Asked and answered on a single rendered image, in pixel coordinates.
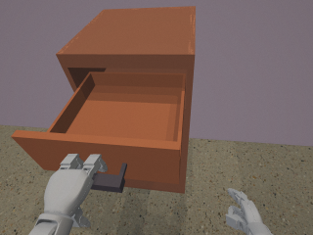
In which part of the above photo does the left robot forearm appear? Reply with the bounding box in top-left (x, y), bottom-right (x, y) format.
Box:
top-left (28, 211), bottom-right (74, 235)

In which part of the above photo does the robot right hand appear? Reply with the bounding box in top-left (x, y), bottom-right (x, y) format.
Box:
top-left (225, 188), bottom-right (263, 234)

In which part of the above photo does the handle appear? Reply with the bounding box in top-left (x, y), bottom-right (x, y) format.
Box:
top-left (91, 163), bottom-right (127, 193)

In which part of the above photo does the right robot forearm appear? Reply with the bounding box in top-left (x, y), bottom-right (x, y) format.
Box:
top-left (246, 221), bottom-right (274, 235)

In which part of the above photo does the robot left hand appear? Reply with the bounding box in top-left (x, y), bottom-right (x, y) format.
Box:
top-left (44, 154), bottom-right (108, 227)

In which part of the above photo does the cabinet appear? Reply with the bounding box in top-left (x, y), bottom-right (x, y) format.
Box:
top-left (56, 6), bottom-right (196, 194)

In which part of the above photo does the drawer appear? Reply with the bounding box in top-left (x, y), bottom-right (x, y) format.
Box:
top-left (11, 71), bottom-right (186, 184)

